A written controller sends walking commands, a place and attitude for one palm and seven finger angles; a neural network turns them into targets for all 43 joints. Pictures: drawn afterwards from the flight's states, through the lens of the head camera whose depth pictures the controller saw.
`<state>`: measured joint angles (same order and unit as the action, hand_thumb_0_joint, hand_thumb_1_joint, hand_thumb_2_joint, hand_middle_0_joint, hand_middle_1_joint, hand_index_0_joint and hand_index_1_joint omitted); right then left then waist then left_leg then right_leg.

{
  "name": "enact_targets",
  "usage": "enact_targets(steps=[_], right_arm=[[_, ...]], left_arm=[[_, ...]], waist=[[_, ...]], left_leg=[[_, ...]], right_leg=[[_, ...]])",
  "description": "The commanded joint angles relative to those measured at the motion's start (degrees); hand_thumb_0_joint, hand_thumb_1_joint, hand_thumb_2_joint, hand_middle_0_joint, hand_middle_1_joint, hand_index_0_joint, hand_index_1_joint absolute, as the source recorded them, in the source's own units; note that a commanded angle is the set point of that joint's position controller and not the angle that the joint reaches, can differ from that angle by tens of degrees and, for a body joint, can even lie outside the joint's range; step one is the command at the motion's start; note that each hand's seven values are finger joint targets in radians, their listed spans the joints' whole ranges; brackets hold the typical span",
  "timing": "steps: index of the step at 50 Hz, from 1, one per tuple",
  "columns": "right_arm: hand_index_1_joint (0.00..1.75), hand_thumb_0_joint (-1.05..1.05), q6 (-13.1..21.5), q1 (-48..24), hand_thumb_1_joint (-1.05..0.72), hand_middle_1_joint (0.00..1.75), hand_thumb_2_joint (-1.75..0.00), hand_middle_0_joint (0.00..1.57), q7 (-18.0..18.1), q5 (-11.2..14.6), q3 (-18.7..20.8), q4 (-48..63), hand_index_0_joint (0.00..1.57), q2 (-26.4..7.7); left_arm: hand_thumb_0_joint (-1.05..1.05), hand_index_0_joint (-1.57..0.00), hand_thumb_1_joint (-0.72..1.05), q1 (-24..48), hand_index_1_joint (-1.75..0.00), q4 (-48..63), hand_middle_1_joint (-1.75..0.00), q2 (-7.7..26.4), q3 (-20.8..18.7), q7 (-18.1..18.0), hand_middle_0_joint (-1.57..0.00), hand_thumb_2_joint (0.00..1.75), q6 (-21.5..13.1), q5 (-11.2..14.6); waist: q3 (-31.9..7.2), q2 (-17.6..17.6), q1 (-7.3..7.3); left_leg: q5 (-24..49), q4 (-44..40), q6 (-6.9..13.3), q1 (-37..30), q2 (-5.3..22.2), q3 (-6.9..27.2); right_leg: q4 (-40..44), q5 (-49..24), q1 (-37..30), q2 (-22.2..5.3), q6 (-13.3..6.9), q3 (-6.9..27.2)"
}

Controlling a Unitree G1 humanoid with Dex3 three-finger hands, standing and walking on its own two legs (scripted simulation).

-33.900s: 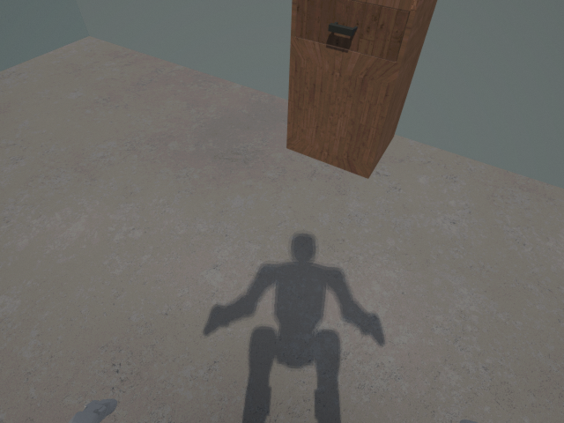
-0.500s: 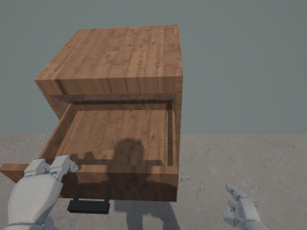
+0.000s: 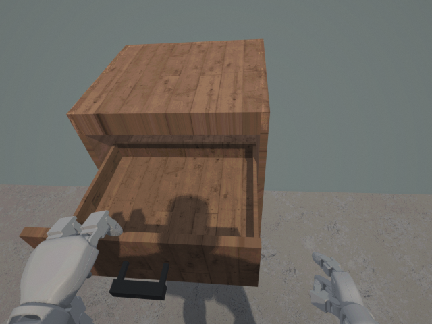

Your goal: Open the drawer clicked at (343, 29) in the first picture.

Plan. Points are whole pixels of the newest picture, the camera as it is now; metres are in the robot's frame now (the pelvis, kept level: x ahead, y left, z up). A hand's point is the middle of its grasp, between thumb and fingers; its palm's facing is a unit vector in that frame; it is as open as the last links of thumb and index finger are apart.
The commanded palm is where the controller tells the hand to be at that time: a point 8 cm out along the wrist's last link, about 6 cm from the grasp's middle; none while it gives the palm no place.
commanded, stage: draw the hand back to the body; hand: left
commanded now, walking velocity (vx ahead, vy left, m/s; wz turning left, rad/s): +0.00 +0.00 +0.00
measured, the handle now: (141, 278) +0.20 +0.20 -0.04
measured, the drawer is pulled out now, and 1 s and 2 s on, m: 0.30 0.30 0.30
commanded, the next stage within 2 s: step back with the hand held close in 1.56 s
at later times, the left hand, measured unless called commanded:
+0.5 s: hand (75, 271) +0.15 +0.24 +0.11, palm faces +0.07 -0.12 -0.99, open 13.8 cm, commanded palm +0.12 +0.24 +0.17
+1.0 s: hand (95, 224) +0.20 +0.21 +0.16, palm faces +0.34 -0.84 -0.42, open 11.8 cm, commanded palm +0.15 +0.26 +0.18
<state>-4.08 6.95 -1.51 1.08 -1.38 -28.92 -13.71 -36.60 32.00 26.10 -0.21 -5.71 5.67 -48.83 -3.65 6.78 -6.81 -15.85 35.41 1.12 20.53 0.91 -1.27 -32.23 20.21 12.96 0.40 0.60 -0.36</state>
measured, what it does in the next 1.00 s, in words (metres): stands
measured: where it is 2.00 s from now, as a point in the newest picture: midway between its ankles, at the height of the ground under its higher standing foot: outside the picture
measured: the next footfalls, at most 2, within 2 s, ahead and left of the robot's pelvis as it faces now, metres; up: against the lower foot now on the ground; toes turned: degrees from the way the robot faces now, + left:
none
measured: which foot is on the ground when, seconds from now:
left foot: down 0.00-1.00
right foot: down 0.00-1.00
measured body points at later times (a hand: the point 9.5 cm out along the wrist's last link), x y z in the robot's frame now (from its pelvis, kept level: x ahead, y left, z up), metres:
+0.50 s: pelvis +0.00 +0.00 +0.00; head -0.01 -0.04 +0.45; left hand +0.14 +0.24 +0.17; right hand +0.23 -0.20 -0.08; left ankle +0.03 +0.10 -0.73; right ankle -0.03 -0.13 -0.73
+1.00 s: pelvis +0.02 -0.01 +0.01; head +0.02 -0.03 +0.46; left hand +0.18 +0.25 +0.18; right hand +0.21 -0.23 -0.07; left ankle +0.03 +0.10 -0.73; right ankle -0.03 -0.13 -0.73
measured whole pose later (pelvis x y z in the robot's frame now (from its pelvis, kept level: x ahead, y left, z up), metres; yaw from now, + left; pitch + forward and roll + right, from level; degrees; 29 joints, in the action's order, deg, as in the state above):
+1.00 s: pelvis +0.02 -0.01 +0.01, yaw +0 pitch -2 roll -1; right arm 6.3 10.4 4.4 0.5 -0.7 -35.4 -12.5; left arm -34.5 30.6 18.5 -14.0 -7.0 -4.7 2.6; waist 0.3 3.6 -2.3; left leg -14.2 27.5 0.1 11.8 1.0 -1.0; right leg -23.3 18.0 3.8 0.6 -0.3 -0.7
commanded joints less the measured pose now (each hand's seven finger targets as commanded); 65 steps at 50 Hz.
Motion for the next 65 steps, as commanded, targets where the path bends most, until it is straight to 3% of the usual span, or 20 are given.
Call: enact_targets(steps=[1, 2, 5, 10, 14, 28, 29, 31, 32, 34, 35, 38, 40, 48, 50, 54, 55, 62, 64, 65], right_arm=[[0.3, 0.0, 3.27, -8.89, -0.9, 0.3, -0.9, 0.2, 0.67, -0.43, 1.39, 10.39, 0.2, -4.84], [0.3, 0.0, 3.26, -9.04, -0.9, 0.3, -0.9, 0.2, 0.72, -0.22, 1.62, 10.03, 0.2, -4.54], [0.3, 0.0, 3.39, -10.36, -0.9, 0.3, -0.9, 0.2, 0.52, 0.14, 1.85, 9.93, 0.2, -4.89], [0.3, 0.0, 2.69, -11.78, -0.9, 0.3, -0.9, 0.2, 0.09, 0.78, 2.16, 9.55, 0.2, -4.86], [0.3, 0.0, 2.52, -10.26, -0.9, 0.3, -0.9, 0.2, 0.3, 0.45, 2.37, 10.12, 0.2, -5.38], [0.3, 0.0, 2.8, -9.71, -0.9, 0.3, -0.9, 0.2, 2.09, 0.24, 2.46, 8.05, 0.2, -5.64], [0.3, 0.0, 6.94, -4.88, -0.9, 0.3, -0.9, 0.2, 3.5, 0.81, 1.88, 10.68, 0.2, -1.35], [0.3, 0.0, 10.28, -5.13, -0.9, 0.3, -0.9, 0.2, 5.15, 0.53, 1.43, 8.42, 0.2, -2.99], [0.3, 0.0, 10.38, -5.29, -0.9, 0.3, -0.9, 0.2, 6.09, 0.34, 1.6, 8.51, 0.2, -3.08], [0.3, 0.0, 12.53, -5.45, -0.9, 0.3, -0.9, 0.2, 7.27, -0.39, 1.56, 8.39, 0.2, -3.46], [0.3, 0.0, 13.54, -6.33, -0.9, 0.3, -0.9, 0.2, 7.7, -0.63, 1.36, 6.93, 0.2, -3.6], [0.3, 0.0, 15.07, -4.32, -0.9, 0.3, -0.9, 0.2, 7.29, -0.72, 0.76, 5.33, 0.2, -3.03], [0.3, 0.0, 15.5, -4.51, -0.9, 0.3, -0.9, 0.2, 7.04, -0.59, 1.04, 4.38, 0.2, -3.21], [0.3, 0.0, 13.18, -5.09, -0.9, 0.3, -0.9, 0.2, 6.18, -0.58, 2.68, 3.23, 0.2, -3.87], [0.3, 0.0, 13.3, -6.04, -0.9, 0.3, -0.9, 0.2, 6.42, -0.48, 2.85, 3.56, 0.2, -3.83], [0.3, 0.0, 12.89, -5.43, -0.9, 0.3, -0.9, 0.2, 6.51, -0.49, 2.9, 3.62, 0.2, -3.74], [0.3, 0.0, 13.08, -5.63, -0.9, 0.3, -0.9, 0.2, 6.65, -0.49, 3.0, 3.31, 0.2, -3.91], [0.3, 0.0, 11.38, -5.46, -0.9, 0.3, -0.9, 0.2, 6.65, -0.34, 3.17, 2.79, 0.2, -3.85], [0.3, 0.0, 11.06, -5.69, -0.9, 0.3, -0.9, 0.2, 6.64, -0.35, 3.12, 3.22, 0.2, -4.0], [0.3, 0.0, 11.22, -6.14, -0.9, 0.3, -0.9, 0.2, 6.69, -0.34, 3.1, 3.01, 0.2, -4.12]], left_arm=[[0.0, -0.3, -0.5, 3.41, -1.2, 15.38, -1.2, 10.47, -7.69, -3.36, -0.3, 0.3, -2.38, -2.05], [0.0, -0.3, -0.5, 3.97, -1.2, 14.51, -1.2, 10.4, -7.92, -3.6, -0.3, 0.3, -2.81, -1.95], [0.0, -0.3, -0.5, 1.79, -1.2, 14.34, -1.2, 11.21, -11.01, -4.74, -0.3, 0.3, -3.01, -1.23], [0.0, -0.3, -0.5, -0.25, -1.2, 11.2, -1.2, 10.19, -11.61, -4.38, -0.3, 0.3, -1.32, 0.8], [0.0, -0.3, -0.5, 1.3, -1.2, 13.24, -1.2, 9.76, -8.79, -3.03, -0.3, 0.3, -1.4, 0.87], [0.0, -0.3, -0.5, 4.21, -1.2, 9.38, -1.2, 15.14, -15.28, -3.18, -0.3, 0.3, -3.5, 2.01], [0.0, -0.3, -0.47, 6.47, -1.18, 10.53, -1.18, -10.09, -8.52, -2.15, -0.3, 0.32, -7.19, 44.19], [0.0, -0.29, -0.4, 0.93, -1.13, 4.73, -1.13, -3.46, -13.18, -2.91, -0.29, 0.34, -10.46, 44.98], [0.0, -0.29, -0.36, 1.33, -1.11, 9.72, -1.11, -1.62, -14.77, -3.01, -0.29, 0.36, -11.1, 48.53], [0.0, -0.29, -0.29, 6.58, -1.07, 16.34, -1.07, 1.89, -17.04, -3.87, -0.29, 0.39, -13.23, 49.52], [0.0, -0.28, -0.26, 6.91, -1.04, 16.16, -1.04, 4.44, -19.86, -4.61, -0.28, 0.4, -13.43, 49.95], [0.0, -0.27, -0.15, 4.6, -0.98, 14.27, -0.98, 0.79, -17.49, -4.32, -0.27, 0.45, -13.97, 50.18], [0.0, -0.27, -0.08, 5.3, -0.93, 14.34, -0.93, 2.12, -19.0, -4.06, -0.27, 0.48, -13.95, 50.3], [0.0, -0.25, 0.2, 2.11, -0.75, 8.33, -0.75, -0.2, -19.74, -2.01, -0.25, 0.6, -13.54, 51.72], [0.0, -0.25, 0.27, 3.27, -0.7, 11.21, -0.7, 1.51, -20.93, -2.12, -0.25, 0.63, -13.62, 51.68], [0.0, -0.24, 0.41, 3.64, -0.62, 11.89, -0.62, 1.75, -21.23, -2.38, -0.24, 0.69, -13.51, 51.78], [0.0, -0.23, 0.44, 5.15, -0.59, 13.17, -0.59, 2.86, -22.25, -2.6, -0.23, 0.7, -13.59, 51.49], [0.0, -0.22, 0.69, 6.13, -0.43, 6.65, -0.43, 1.1, -21.94, -2.37, -0.22, 0.81, -12.21, 52.15], [0.0, -0.21, 0.76, 7.31, -0.39, 6.99, -0.39, 1.01, -21.56, -2.11, -0.21, 0.84, -12.2, 52.14], [0.0, -0.21, 0.8, 8.06, -0.37, 7.46, -0.37, 1.27, -21.77, -2.09, -0.21, 0.86, -12.21, 52.1]], waist=[[-6.58, -2.33, -0.39], [-3.76, -3.34, 0.36], [-4.46, -0.75, -0.33], [-2.82, -2.82, -0.13], [-3.85, -4.07, 0.39], [-2.65, -2.83, 0.1], [2.3, -7.34, 7.19], [3.04, -7.22, 4.8], [2.12, -9.3, 4.34], [-1.15, -8.4, 3.96], [-0.2, -4.81, 3.19], [0.9, 0.69, 3.19], [1.87, 1.74, 3.12], [-0.11, -6.81, 3.15], [-2.47, -3.26, 3.14], [-4.05, -5.58, 3.41], [-4.63, -2.13, 3.36], [-0.96, -7.64, 3.96], [-0.87, -7.49, 3.79], [-0.95, -3.61, 3.68]], left_leg=[[10.39, -3.59, 0.22, -12.54, 1.27, 0.91], [10.5, -3.49, -0.01, -12.44, 1.64, 1.06], [10.6, -3.54, -0.48, -12.67, 1.75, 1.72], [10.71, -4.5, -0.77, -11.3, 1.87, 1.84], [10.61, -4.76, -0.15, -11.89, 1.69, 1.2], [8.48, -4.74, -0.3, -12.14, 0.79, 1.49], [3.5, -7.02, 0.95, -17.62, 2.5, 1.74], [-0.82, -8.62, 0.55, -16.8, 2.67, 2.24], [1.15, -9.69, 0.43, -15.68, 2.86, 2.6], [4.13, -9.58, 0.42, -16.52, 2.15, 1.59], [4.06, -9.75, 0.06, -15.69, 1.99, 1.64], [8.35, -9.95, -0.38, -15.69, 1.5, 1.06], [11.22, -10.4, -0.85, -15.47, 1.8, 1.46], [17.17, -10.26, -0.25, -17.1, 2.11, 0.69], [18.78, -10.12, -0.24, -18.42, 1.91, -0.04], [21.01, -9.89, -0.15, -19.41, 1.91, -0.15], [21.55, -9.6, -0.27, -20.14, 1.58, -0.62], [21.4, -10.06, 0.02, -19.5, 1.82, -0.84], [20.85, -10.42, 0.0, -19.71, 1.87, -0.66], [20.33, -10.55, -0.13, -20.03, 1.53, -0.91]], right_leg=[[6.94, -8.69, 7.61, 0.17, -2.01, -1.72], [7.3, -8.78, 9.05, 0.09, -2.12, -0.95], [7.18, -8.86, 8.34, 0.56, -2.69, -0.09], [6.96, -9.68, 7.61, 0.65, -2.23, -0.67], [7.25, -9.79, 7.53, -0.25, -1.48, -1.51], [8.91, -7.37, 7.72, 0.29, -1.53, -1.24], [9.28, -5.87, 5.88, 0.54, -1.96, -3.16], [10.23, -1.25, 6.5, 0.72, -2.23, -3.15], [10.85, -2.61, 4.08, -0.56, -1.82, -3.05], [11.73, -5.67, 1.55, -1.51, -1.29, -2.01], [12.18, -5.22, 1.39, -1.37, -1.58, -1.24], [12.57, -9.85, 0.81, -1.49, -2.17, -2.08], [12.78, -12.23, -0.3, -1.5, -2.5, -1.86], [12.95, -20.5, -2.43, -1.17, -1.41, -2.95], [12.85, -22.88, -3.82, -1.81, -1.46, -1.97], [12.39, -25.72, -4.54, -1.94, -1.15, -2.31], [12.87, -26.04, -4.59, -2.03, -1.35, -1.7], [13.21, -28.46, -3.99, -2.16, -0.59, -2.32], [13.38, -27.23, -3.81, -2.08, -0.6, -2.22], [13.99, -26.14, -3.75, -2.16, -0.85, -1.86]])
